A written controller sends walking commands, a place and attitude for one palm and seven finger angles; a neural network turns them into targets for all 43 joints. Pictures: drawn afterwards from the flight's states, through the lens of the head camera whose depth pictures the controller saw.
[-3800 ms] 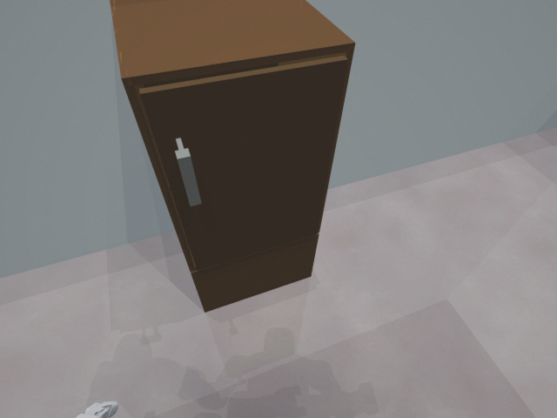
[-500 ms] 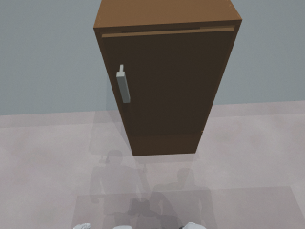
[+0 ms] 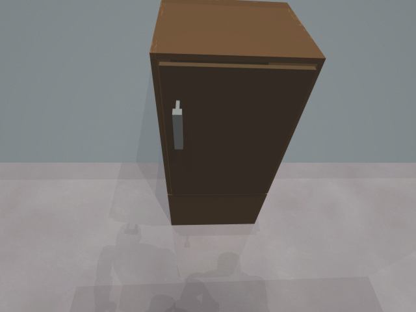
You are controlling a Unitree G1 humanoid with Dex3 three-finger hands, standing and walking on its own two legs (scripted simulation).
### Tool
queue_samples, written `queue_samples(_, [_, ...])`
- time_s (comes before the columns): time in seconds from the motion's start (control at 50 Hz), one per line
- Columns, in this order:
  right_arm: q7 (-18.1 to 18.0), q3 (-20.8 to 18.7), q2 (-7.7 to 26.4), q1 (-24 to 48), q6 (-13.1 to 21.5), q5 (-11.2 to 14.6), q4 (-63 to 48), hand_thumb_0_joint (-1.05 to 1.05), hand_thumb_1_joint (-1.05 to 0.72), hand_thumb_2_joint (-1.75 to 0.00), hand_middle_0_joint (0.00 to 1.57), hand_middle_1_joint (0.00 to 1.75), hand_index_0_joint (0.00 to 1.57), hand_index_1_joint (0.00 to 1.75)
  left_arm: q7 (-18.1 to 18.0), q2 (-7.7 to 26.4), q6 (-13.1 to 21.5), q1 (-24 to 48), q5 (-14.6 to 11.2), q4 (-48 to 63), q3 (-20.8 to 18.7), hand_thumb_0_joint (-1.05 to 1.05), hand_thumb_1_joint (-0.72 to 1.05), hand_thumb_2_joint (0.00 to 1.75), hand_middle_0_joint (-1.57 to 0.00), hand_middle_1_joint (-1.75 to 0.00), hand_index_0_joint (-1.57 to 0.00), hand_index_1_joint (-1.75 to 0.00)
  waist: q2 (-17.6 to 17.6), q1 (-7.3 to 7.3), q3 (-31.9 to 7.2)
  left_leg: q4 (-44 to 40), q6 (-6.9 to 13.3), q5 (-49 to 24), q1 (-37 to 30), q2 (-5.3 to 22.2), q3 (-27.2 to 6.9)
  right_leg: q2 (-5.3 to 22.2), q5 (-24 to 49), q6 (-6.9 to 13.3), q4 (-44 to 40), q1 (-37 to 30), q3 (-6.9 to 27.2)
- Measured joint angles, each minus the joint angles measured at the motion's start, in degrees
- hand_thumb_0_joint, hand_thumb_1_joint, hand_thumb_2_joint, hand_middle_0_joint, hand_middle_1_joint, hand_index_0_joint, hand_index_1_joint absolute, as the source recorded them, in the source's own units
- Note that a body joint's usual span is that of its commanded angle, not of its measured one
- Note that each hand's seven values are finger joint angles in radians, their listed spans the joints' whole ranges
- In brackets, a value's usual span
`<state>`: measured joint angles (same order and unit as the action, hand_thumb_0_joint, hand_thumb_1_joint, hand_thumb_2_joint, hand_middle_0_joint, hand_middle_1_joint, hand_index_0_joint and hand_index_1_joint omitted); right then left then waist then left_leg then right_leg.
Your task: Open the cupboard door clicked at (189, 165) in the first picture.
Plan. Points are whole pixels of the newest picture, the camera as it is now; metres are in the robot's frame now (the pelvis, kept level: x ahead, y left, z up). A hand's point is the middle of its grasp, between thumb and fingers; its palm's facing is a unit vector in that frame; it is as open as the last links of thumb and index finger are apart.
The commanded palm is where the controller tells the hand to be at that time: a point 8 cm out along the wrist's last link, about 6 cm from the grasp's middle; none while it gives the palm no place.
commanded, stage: come to a stop and stand still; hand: left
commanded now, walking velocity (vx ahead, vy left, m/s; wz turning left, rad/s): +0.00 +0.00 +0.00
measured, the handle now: (178, 125) +0.60 +0.12 -0.02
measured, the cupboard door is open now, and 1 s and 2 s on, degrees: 0 0 0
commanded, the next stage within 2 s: look again from close up in 0.50 s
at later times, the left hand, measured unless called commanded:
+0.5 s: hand out of the picture +0.01 +0.14 -0.18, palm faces +0.03 -0.98 -0.19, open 7.3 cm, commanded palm none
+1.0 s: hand out of the picture -0.05 +0.13 -0.18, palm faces +0.05 -0.99 -0.16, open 7.4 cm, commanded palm none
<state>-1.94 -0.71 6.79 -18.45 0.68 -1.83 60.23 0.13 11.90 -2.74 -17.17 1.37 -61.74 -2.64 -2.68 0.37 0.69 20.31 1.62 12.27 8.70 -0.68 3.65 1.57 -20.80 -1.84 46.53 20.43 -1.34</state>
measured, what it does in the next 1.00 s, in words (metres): steps on the spot: right foot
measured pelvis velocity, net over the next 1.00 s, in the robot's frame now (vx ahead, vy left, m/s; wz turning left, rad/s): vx -0.03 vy -0.02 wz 0.01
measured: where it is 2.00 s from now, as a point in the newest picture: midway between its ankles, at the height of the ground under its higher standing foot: outside the picture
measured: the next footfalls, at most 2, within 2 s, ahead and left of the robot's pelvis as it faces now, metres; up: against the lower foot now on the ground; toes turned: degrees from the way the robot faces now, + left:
right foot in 0.10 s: +0.02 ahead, -0.12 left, +0.00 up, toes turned -3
left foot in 1.78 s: +0.10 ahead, +0.07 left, +0.00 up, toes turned +12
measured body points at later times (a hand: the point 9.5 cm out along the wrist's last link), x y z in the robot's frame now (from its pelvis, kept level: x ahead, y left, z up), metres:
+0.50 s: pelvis +0.00 -0.03 -0.01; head -0.01 -0.04 +0.44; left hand +0.01 +0.19 -0.17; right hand +0.02 -0.26 -0.17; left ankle -0.01 +0.09 -0.75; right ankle -0.02 -0.11 -0.75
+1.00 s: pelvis -0.03 -0.02 -0.01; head -0.03 -0.02 +0.44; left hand -0.05 +0.19 -0.17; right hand -0.06 -0.23 -0.17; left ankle -0.01 +0.09 -0.75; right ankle -0.02 -0.11 -0.75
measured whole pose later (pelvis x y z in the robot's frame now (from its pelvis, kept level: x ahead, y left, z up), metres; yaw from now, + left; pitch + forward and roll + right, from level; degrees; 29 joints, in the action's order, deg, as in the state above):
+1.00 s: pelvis -0.03 -0.02 -0.01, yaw +0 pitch -2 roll +0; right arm -1.4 1.0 6.2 -19.9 0.5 -1.1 64.6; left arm -1.7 7.4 0.6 -20.1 0.6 -62.7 0.2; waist -0.2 0.4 0.6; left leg 26.5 0.2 12.3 12.4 0.8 2.1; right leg -0.9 -13.5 2.6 26.4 11.2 -4.4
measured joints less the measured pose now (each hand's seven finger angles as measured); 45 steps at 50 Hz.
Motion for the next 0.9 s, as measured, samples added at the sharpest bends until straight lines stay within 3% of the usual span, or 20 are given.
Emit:
queue_samples(0.04, [-0.19,-0.03,-0.13,-0.25,0.13,0.00,0.71,0.00,-0.91,-0.89,0.20,0.30,0.20,0.30,-0.08,-0.63,-0.09,-0.21,-0.30,-1.02,0.46,0.01,0.91,0.90,-0.20,-0.30,-0.19,-0.30,0.32,0.66,0.73,0.35,-0.29,0.33,0.01,-0.02,0.21,0.11,-1.75,0.20,-6.04,-2.95,-0.44])
queue_samples(0.08, [-0.29,-0.06,-0.08,-0.51,0.10,0.20,1.68,0.00,-0.91,-0.89,0.20,0.30,0.20,0.30,-0.21,-1.42,0.32,-0.03,-0.56,-1.63,0.83,0.01,0.91,0.90,-0.20,-0.30,-0.19,-0.30,0.70,0.92,1.29,1.79,-0.79,1.23,0.52,-0.02,0.50,0.12,0.92,0.47,-13.24,-6.12,-0.80])
queue_samples(0.12, [0.36,0.17,0.87,-0.17,-0.33,0.91,2.19,0.00,-0.91,-0.89,0.20,0.30,0.20,0.30,-1.40,-2.68,2.28,0.36,-0.35,-2.15,1.70,0.01,0.91,0.90,-0.20,-0.30,-0.19,-0.30,2.36,0.31,1.96,7.30,-1.57,3.96,3.36,1.23,0.89,-0.88,5.27,2.37,-17.69,-7.41,-0.78])
queue_samples(0.16, [0.67,0.11,1.93,0.63,-0.81,0.86,1.84,0.00,-0.91,-0.89,0.20,0.30,0.20,0.30,-1.79,-4.23,3.60,0.59,-0.19,-1.92,2.56,0.01,0.91,0.90,-0.20,-0.30,-0.19,-0.30,4.93,1.01,2.97,11.44,-1.72,7.10,5.50,2.48,-0.71,-2.56,4.23,3.75,-17.30,-7.42,-1.75])
queue_samples(0.22, [0.77,0.21,1.91,1.02,-0.59,0.77,1.60,0.00,-0.91,-0.89,0.20,0.30,0.20,0.30,-2.48,-5.24,4.48,0.54,-0.13,-1.68,3.00,0.01,0.91,0.90,-0.20,-0.30,-0.20,-0.30,5.37,1.70,2.82,12.60,-1.54,6.88,6.13,2.61,-1.59,-3.36,3.04,4.47,-17.05,-8.12,-3.08])
queue_samples(0.3, [0.16,0.75,0.86,1.20,0.22,0.64,1.99,0.00,-0.91,-0.89,0.20,0.30,0.20,0.30,-2.88,-4.53,4.02,0.21,-0.41,-2.23,2.95,0.02,0.93,0.90,-0.20,-0.30,-0.20,-0.30,3.12,0.89,1.01,11.27,-2.05,5.76,3.89,2.21,-1.54,-3.06,1.76,4.74,-15.90,-9.32,-2.98])
queue_samples(0.38, [-0.49,0.66,1.73,1.86,0.03,0.74,2.20,0.01,-0.93,-0.89,0.20,0.30,0.20,0.30,-2.62,-4.31,4.02,-0.25,-0.39,-1.83,2.86,0.03,0.94,0.90,-0.20,-0.30,-0.20,-0.30,3.28,0.17,-0.45,11.41,-2.15,6.32,3.02,2.40,-1.45,-3.25,1.71,4.82,-15.97,-10.22,-2.90])
queue_samples(0.6, [-0.12,0.87,2.24,2.39,0.00,0.70,1.91,0.01,-0.94,-0.89,0.20,0.30,0.20,0.30,-2.03,-3.60,3.73,-0.83,-0.55,-0.57,2.79,0.01,0.92,0.90,-0.20,-0.30,-0.20,-0.30,2.93,-0.04,-0.97,8.14,-2.10,3.17,2.16,2.03,-1.48,-2.98,4.20,4.93,-18.31,-10.71,-2.99])
queue_samples(0.9, [0.50,1.72,-0.01,-0.73,-0.20,0.73,4.02,0.00,-0.91,-0.89,0.20,0.30,0.20,0.30,-1.83,-4.22,3.42,-2.43,-0.71,-0.85,2.81,0.01,0.91,0.90,-0.20,-0.30,-0.20,-0.30,2.78,-0.03,-0.13,6.04,-1.69,0.31,3.01,1.59,-1.59,-2.60,6.89,4.66,-20.19,-9.85,-3.17])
